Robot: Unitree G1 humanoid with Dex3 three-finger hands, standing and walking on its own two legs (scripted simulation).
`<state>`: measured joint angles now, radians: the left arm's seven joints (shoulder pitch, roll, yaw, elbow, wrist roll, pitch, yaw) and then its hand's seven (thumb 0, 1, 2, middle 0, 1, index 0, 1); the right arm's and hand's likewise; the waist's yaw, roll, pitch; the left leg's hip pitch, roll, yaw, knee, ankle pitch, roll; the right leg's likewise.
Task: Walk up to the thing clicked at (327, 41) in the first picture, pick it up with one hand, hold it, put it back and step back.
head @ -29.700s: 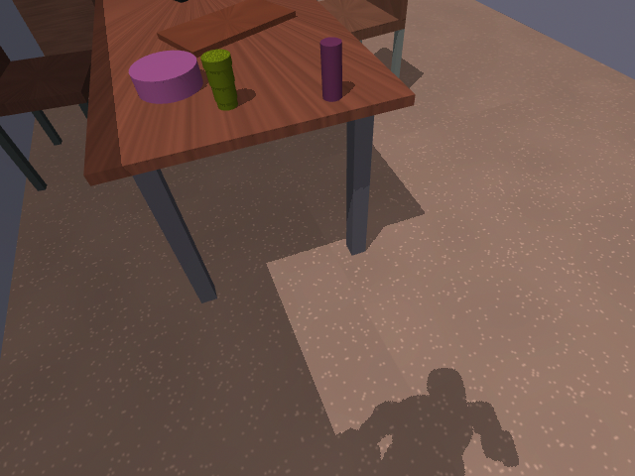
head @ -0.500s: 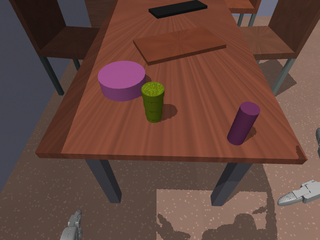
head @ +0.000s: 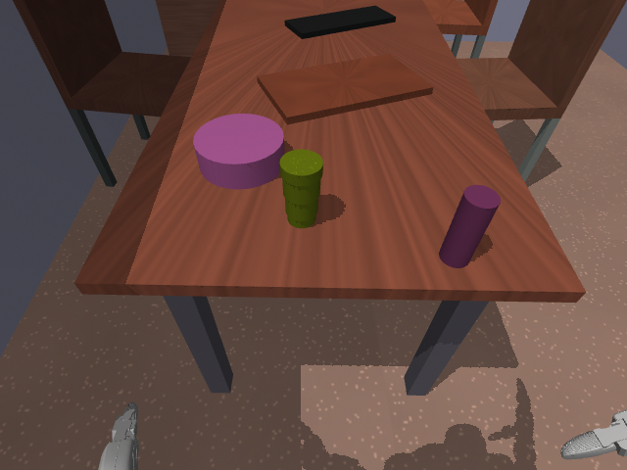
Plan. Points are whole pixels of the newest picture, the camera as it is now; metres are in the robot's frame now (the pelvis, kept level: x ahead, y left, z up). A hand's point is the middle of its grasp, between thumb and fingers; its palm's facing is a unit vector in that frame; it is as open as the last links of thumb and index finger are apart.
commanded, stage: home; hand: right
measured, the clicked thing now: (466, 229) +0.46 -0.23 +0.04
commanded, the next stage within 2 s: none
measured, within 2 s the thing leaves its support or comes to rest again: neither
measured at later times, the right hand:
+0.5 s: hand (517, 428) +0.17 -0.21 +0.00, palm faces +0.15 +0.96 -0.26, open 17.2 cm
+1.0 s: hand (463, 416) +0.21 -0.18 -0.08, palm faces +0.07 +0.97 -0.25, open 17.5 cm
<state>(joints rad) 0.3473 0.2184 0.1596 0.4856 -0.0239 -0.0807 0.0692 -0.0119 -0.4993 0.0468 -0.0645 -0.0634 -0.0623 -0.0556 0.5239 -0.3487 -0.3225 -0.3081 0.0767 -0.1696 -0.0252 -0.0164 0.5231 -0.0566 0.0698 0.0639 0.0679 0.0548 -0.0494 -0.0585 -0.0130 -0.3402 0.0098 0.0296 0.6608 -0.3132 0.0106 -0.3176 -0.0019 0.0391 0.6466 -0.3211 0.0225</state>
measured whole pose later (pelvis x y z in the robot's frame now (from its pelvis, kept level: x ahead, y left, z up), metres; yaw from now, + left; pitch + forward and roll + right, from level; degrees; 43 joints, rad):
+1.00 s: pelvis +0.03 -0.01 +0.00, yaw +1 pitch +3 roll +0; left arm 0.23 0.21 -0.01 0.62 -0.01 -0.08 0.07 0.01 0.90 0.89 -0.21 -0.30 -0.20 -0.30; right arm 0.32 -0.18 0.00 0.39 0.01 -0.08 -0.10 -0.01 0.54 -0.05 0.06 0.06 0.06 0.05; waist 0.01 -0.02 -0.01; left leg -0.38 0.00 0.01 0.67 -0.35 0.00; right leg -0.36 -0.02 0.02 0.68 -0.38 0.01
